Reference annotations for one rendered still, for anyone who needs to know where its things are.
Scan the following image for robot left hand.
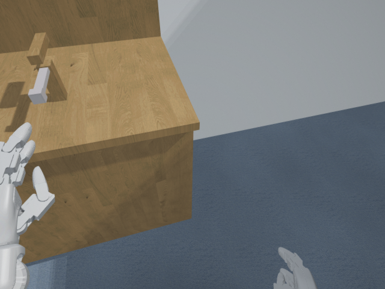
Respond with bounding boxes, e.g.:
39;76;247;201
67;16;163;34
0;122;55;246

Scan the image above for counter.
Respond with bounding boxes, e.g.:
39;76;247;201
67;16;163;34
0;0;200;264

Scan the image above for robot left forearm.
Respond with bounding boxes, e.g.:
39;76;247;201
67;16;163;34
0;244;30;289

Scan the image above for robot right hand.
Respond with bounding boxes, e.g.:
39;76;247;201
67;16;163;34
273;247;318;289

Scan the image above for tap lever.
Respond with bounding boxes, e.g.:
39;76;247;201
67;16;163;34
28;67;50;105

